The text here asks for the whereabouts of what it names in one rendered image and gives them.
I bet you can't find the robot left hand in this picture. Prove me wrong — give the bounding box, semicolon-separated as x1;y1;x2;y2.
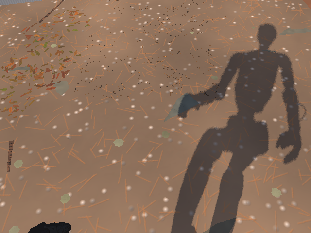
27;222;71;233

